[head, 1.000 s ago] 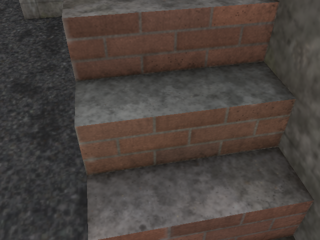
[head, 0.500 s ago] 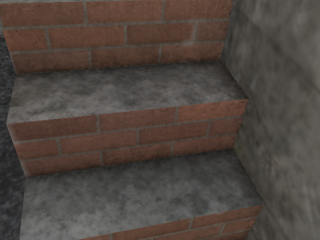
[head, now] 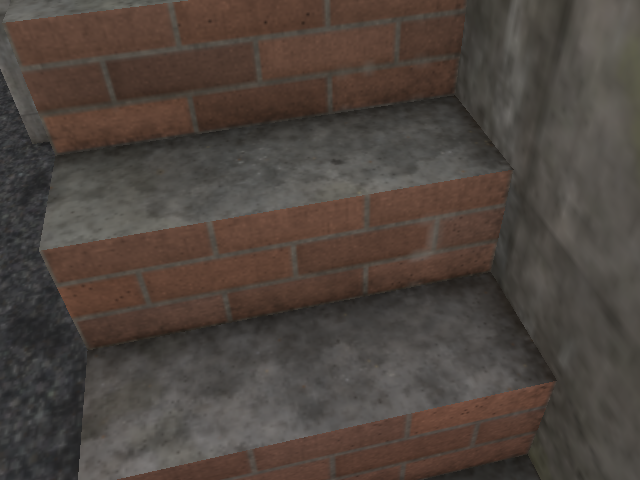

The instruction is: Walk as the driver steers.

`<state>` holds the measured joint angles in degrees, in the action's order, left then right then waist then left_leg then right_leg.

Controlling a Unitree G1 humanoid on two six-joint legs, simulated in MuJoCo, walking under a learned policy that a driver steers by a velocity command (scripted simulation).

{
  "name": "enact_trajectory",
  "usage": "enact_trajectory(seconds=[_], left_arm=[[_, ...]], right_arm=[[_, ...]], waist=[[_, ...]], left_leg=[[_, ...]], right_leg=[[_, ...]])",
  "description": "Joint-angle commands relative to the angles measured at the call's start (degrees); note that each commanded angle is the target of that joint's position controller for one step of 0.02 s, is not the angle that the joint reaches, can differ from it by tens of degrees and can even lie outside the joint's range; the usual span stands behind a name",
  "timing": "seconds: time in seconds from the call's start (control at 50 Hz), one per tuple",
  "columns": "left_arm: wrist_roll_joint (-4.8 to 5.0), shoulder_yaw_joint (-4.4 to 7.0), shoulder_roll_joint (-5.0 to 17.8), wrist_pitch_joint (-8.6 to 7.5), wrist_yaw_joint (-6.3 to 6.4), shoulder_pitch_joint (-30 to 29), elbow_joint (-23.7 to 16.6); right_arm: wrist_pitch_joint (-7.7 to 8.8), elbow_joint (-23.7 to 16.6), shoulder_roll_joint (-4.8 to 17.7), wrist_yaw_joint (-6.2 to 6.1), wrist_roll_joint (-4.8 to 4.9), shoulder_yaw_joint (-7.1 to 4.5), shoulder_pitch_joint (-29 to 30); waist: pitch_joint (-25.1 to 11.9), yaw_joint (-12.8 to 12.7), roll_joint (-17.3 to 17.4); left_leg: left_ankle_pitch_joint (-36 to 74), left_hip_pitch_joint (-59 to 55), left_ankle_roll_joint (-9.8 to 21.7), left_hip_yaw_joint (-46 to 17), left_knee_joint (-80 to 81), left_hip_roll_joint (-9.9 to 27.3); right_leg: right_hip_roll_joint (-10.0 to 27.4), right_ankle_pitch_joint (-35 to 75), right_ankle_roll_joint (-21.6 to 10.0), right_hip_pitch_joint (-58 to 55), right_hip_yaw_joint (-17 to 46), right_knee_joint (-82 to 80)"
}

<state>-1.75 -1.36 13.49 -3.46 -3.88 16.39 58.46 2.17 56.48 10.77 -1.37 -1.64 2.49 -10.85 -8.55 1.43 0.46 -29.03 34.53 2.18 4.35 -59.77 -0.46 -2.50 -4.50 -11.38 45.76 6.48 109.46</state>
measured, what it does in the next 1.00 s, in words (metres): climbs, turning left: right foot 0.21 m higher, then left foot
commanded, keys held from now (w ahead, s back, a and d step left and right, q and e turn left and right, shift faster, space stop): w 0.20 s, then w+q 0.80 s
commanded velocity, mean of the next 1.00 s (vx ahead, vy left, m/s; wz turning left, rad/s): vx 0.17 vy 0.00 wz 0.34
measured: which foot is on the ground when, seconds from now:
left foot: down 0.00-0.36, up 0.38-0.84, down 0.86-1.00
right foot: up 0.00-0.34, down 0.36-0.86, up 0.88-1.00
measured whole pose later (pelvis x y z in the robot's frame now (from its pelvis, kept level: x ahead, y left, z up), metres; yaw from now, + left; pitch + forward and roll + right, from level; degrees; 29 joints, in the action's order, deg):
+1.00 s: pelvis +0.16 -0.01 +0.24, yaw +19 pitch -3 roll -1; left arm 0.4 3.3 15.9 5.9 5.2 7.8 33.9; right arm -3.8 35.3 11.5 -3.7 -2.7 0.9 -19.2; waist 0.0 3.9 -6.6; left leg -19.6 29.6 0.2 -2.0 -51.7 -0.2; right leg -0.1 -24.2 4.4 38.2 -1.1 105.2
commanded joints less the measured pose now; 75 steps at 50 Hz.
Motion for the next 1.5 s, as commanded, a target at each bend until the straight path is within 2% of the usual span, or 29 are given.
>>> enact_trajectory(seconds=[0.02, 0.1, 0.2, 0.28, 0.3, 0.34, 0.36, 0.38, 0.4, 0.42, 0.44, 0.48, 0.54, 0.58, 0.7, 0.76, 0.8, 0.88, 0.9, 0.94, 0.98, 1.04, 1.16, 1.22, 1.3, 1.34, 1.38, 1.4, 1.5], left_arm=[[1.06, -3.62, -8.07, -3.06, -2.5, -11.96, -14.03], [1.98, -4.25, -4.38, -0.71, 1.65, -8.4, -10.83], [4.63, -5.66, -9.01, -0.8, 4.82, -27.24, -19.37], [0.09, -7.95, -10.17, -1.09, 3.08, -37.16, -26.57], [-1.07, -9.66, -10.86, -1.56, 3.0, -39.73, -28.5], [1.18, -4.19, -1.94, 0.26, 5.3, -20.56, -22.25], [-0.57, -0.73, 4.55, 0.52, 6.16, -11.36, -19.15], [-3.56, 4.34, 16.93, 0.75, 6.51, 7.09, -14.4], [-7.86, 5.75, 20.55, 1.42, 7.15, 10.66, -13.76], [-7.5, 5.36, 14.7, 1.18, 6.56, 6.37, -16.52], [-4.77, 5.56, 9.93, 1.74, 5.53, -2.04, -17.77], [-1.8, 3.74, 0.83, 4.43, 8.13, -12.56, -18.12], [-0.55, 2.17, -3.54, 5.2, 11.02, -17.23, -18.21], [-2.52, 2.23, -1.1, 6.09, 12.05, -11.58, -19.67], [0.82, 7.28, 12.76, 6.72, 10.48, -7.81, -23.46], [1.92, 5.97, 7.99, 7.5, 10.9, -8.95, -25.31], [2.47, 7.53, 12.59, 7.67, 10.43, -6.96, -23.35], [2.94, 4.89, 2.48, 9.44, 10.31, -6.29, -22.45], [0.17, 5.2, 1.89, 9.95, 11.09, -7.31, -26.63], [4.22, 4.17, -1.45, 9.5, 10.83, -9.26, -29.0], [1.54, 3.74, 2.38, 8.55, 7.56, -5.9, -29.72], [-0.61, 5.02, 7.67, 5.94, 4.5, 13.17, -25.65], [-2.55, 1.28, 1.57, 5.9, 0.37, -1.69, -21.52], [-0.53, -0.2, 0.07, 4.78, -2.71, 6.26, -12.53], [1.9, 2.24, 7.76, 0.72, 1.31, -2.77, -14.26], [2.85, 1.56, 4.96, 2.77, 3.18, 7.53, -10.14], [6.17, 7.7, 17.37, 2.56, 4.12, 6.55, -10.59], [5.37, 5.9, 14.7, 3.47, 4.47, 2.51, -10.65], [2.88, 4.9, 10.26, 5.46, 3.23, 13.06, -1.27]], right_arm=[[1.44, 5.9, -9.16, 1.56, 0.2, 2.68, -2.48], [3.12, 4.64, -1.38, 2.91, -1.72, 1.88, 5.03], [2.65, 10.96, 4.34, 1.5, -0.17, -1.41, -18.11], [-0.13, 8.21, 2.99, -1.74, -0.29, -2.21, -17.01], [-1.25, 7.58, 6.46, -3.0, 2.45, -3.95, -16.0], [-1.52, 8.14, 12.08, -2.6, -0.56, -5.67, -19.13], [-0.12, 5.72, 15.81, -1.52, 0.9, -6.76, -15.65], [0.87, 0.16, 15.42, 0.12, 1.28, -7.36, -6.54], [2.0, 0.62, 8.18, 1.83, 2.34, -6.28, -6.68], [2.48, 3.42, 6.86, 2.52, 3.48, -6.91, -11.25], [0.66, 0.53, 2.88, 1.31, 4.85, -6.37, -7.65], [-4.62, -7.39, 1.12, -1.05, 1.06, -5.36, 0.73], [-8.91, -9.2, 5.21, -2.15, -0.08, -6.06, -2.34], [-8.27, -14.09, 4.4, -2.92, 0.83, -5.75, 3.45], [-7.62, -19.79, -0.59, -0.43, 2.59, -3.03, -2.13], [-7.17, -21.24, 1.83, -0.16, 4.79, -3.9, 1.67], [-6.15, -19.83, 4.39, -0.84, 5.08, -5.31, -5.7], [-5.86, -13.31, 6.1, 1.04, 1.77, -6.46, -12.87], [-5.35, -19.26, 18.81, 0.17, -2.41, -8.76, -8.99], [-5.69, -28.28, 12.36, -1.68, -6.79, -4.13, 4.16], [-3.48, -32.56, 11.03, -3.55, 0.09, -3.14, 7.3], [1.8, -35.42, 7.93, -4.0, 2.35, -2.47, 11.44], [0.8, -32.95, 3.01, -4.23, 5.39, -3.62, -3.77], [-0.06, -33.97, -0.05, -3.78, 2.62, -1.66, 1.49], [-0.48, -39.22, -8.27, -2.01, 3.54, 3.19, 2.2], [0.77, -40.78, -4.22, -0.2, 2.36, 1.88, 16.75], [-0.89, -40.45, -4.65, -2.05, 5.31, 2.63, 18.28], [-1.2, -38.31, 1.37, -2.79, 4.82, -0.13, 19.9], [-0.57, -37.44, -8.75, -2.28, 3.97, 2.32, 13.68]], waist=[[9.41, -5.57, 1.29], [10.14, -9.12, 4.11], [16.74, 3.96, 5.56], [10.51, 3.38, 4.0], [7.43, 2.25, 6.46], [-5.73, -4.22, 13.13], [-9.89, -7.96, 19.76], [-20.68, -14.47, 9.14], [-32.01, -13.24, -20.23], [-33.92, -9.28, -12.27], [-26.19, -5.09, -9.83], [-6.02, 0.54, -9.78], [5.71, 4.8, -7.0], [7.06, 2.44, -8.88], [7.17, 6.78, -10.84], [4.22, 2.76, -8.94], [2.56, 4.64, -14.65], [13.04, 2.84, 4.9], [13.73, 2.39, 22.53], [10.66, -2.26, 18.03], [9.43, -3.64, 8.71], [1.06, -12.93, 11.69], [7.41, 0.98, 0.83], [3.96, 1.2, -3.39], [9.1, 7.92, -20.53], [10.28, 0.83, -5.5], [14.26, -2.66, -10.78], [19.6, -2.54, -0.17], [13.55, 1.2, -6.51]], left_leg=[[-4.23, -9.3, 6.41, -24.44, 35.97, 12.03], [8.42, 9.34, 9.36, -5.64, 43.88, 10.51], [11.69, -32.34, 7.0, -12.92, 45.86, 19.79], [25.27, -13.76, 8.65, -8.82, 56.77, 16.82], [42.88, -7.92, 7.91, -4.5, 60.37, 14.18], [102.08, -25.28, 6.37, -4.44, 42.76, 12.93], [121.52, -29.62, 3.77, -5.84, 28.1, 13.22], [83.77, -16.16, -4.54, -1.06, 2.47, 6.31], [7.23, -5.37, -8.63, -9.96, -30.3, -8.21], [5.7, -0.04, -9.19, -22.6, -45.23, -5.15], [8.7, 8.29, -8.21, -21.1, -48.3, -4.37], [19.3, 17.18, -6.87, -16.36, -52.0, 0.16], [22.39, 13.33, -7.51, -16.13, -50.24, 1.0], [23.14, 16.47, -9.04, -15.46, -51.81, 1.07], [14.87, 12.04, -9.82, -11.97, -26.27, 8.76], [15.44, -5.85, -6.53, 1.82, -4.81, 3.4], [14.61, -15.16, -3.48, 2.03, 2.61, 3.41], [21.31, -17.42, 2.0, -4.82, 38.11, 4.0], [20.41, -15.68, 7.5, -27.15, 34.17, 11.64], [21.09, -1.4, 4.14, -26.63, 30.41, 10.79], [8.73, 2.45, 1.33, -27.59, 27.45, 10.49], [-3.42, 8.1, 1.17, -25.47, 29.35, 6.75], [-2.41, -7.83, 1.39, -20.03, 11.43, 3.47], [0.47, -5.72, 0.62, -7.62, -2.77, -2.5], [-12.08, 9.02, -3.11, -4.49, -30.85, 2.76], [-18.59, 12.87, -4.89, 3.03, -25.7, 1.98], [-5.76, -0.6, -2.93, -2.9, -17.38, 6.37], [-4.35, 5.52, -2.41, -3.53, -17.71, 5.72], [-9.11, 2.71, -1.16, 6.15, -15.29, 1.86]], right_leg=[[0.4, -8.36, 1.13, 27.39, 7.43, 15.65], [-0.51, 5.33, 6.01, 13.82, -4.39, 9.49], [5.43, -15.6, 7.53, 55.01, 4.44, 22.79], [13.77, -0.48, 10.29, 23.93, -11.88, -4.25], [11.78, -18.6, 9.46, 5.57, -13.98, -21.88], [1.81, -30.07, 10.24, -14.7, -18.56, -35.89], [4.36, -22.98, 7.99, -21.0, -8.06, -44.63], [21.63, 37.65, 2.31, -42.0, 11.71, -53.13], [34.09, 77.84, -10.77, -52.66, 38.96, -70.62], [31.87, 59.35, -8.35, -48.82, 33.59, -67.45], [31.12, 33.09, -6.05, -43.67, 26.41, -66.5], [27.06, -6.21, -0.94, -23.02, 18.6, -68.52], [26.21, -20.42, 4.26, -8.71, 5.02, -70.74], [29.09, -15.43, 2.82, -11.37, 0.79, -75.43], [26.99, -16.59, 5.87, -22.45, -10.73, -85.81], [20.31, -25.05, 3.82, -21.9, -17.27, -85.83], [23.96, -36.62, 3.45, -20.9, -15.07, -88.69], [13.89, -37.7, 9.35, -20.54, -18.33, -46.93], [5.64, -35.67, 14.48, -0.89, -15.36, -26.42], [0.37, -27.04, 15.94, -2.4, -3.0, 11.54], [0.83, -14.22, 17.49, -5.52, 0.97, 8.28], [-3.43, 0.86, 13.44, -24.15, -7.91, 0.33], [7.25, 9.4, 3.48, -24.08, -5.39, -78.11], [7.3, 26.54, -2.94, -30.57, -14.45, -96.21], [16.87, 17.41, -3.38, -21.45, 0.09, -95.22], [16.58, 22.71, -5.09, -34.01, -2.73, -99.82], [31.19, -24.36, -11.17, -16.15, 18.91, -121.07], [26.97, -26.28, -8.54, -21.36, 11.29, -120.04], [17.26, -1.57, -4.24, -36.17, -6.04, -111.31]])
